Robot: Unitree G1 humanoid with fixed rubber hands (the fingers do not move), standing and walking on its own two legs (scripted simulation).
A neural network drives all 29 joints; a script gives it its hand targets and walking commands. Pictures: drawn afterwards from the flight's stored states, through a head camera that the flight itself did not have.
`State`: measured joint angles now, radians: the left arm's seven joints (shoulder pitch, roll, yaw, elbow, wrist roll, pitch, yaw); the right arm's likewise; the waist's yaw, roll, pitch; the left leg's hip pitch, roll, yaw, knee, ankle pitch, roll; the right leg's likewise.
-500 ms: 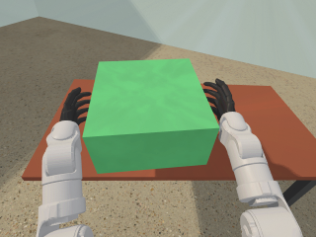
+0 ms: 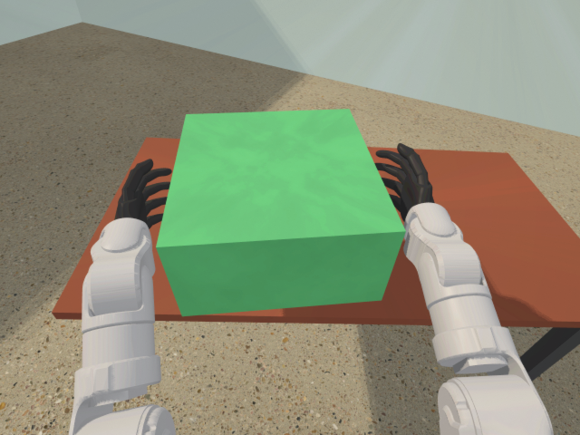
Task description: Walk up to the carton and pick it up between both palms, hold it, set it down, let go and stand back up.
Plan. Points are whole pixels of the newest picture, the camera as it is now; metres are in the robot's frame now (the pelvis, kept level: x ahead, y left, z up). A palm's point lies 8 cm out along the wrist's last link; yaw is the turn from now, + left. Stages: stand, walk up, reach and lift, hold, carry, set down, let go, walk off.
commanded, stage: hold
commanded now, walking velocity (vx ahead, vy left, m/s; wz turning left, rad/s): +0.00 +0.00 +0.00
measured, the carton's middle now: (275, 199) +0.43 +0.00 +0.13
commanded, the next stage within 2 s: set down in 0.74 s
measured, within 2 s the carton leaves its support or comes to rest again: neither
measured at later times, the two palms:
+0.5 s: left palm (135, 219) +0.36 +0.18 +0.16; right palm (415, 199) +0.37 -0.18 +0.18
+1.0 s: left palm (132, 218) +0.35 +0.18 +0.17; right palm (423, 199) +0.35 -0.19 +0.19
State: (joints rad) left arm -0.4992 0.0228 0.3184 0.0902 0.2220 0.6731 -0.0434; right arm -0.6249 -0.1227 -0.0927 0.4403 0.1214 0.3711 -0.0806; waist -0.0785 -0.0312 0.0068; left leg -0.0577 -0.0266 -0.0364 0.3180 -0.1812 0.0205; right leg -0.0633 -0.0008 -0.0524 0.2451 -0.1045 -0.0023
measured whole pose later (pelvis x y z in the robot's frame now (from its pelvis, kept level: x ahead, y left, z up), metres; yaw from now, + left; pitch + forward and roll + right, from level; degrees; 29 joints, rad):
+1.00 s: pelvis +0.00 +0.00 +0.00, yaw -1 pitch -6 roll -1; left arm -0.47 -0.01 0.34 0.08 0.26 0.63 -0.08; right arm -0.59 -0.09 -0.14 0.42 0.07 0.34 -0.05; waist -0.06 -0.02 -0.02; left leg -0.01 -0.02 -0.03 0.30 -0.19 0.02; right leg -0.03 0.00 -0.04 0.25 -0.12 -0.01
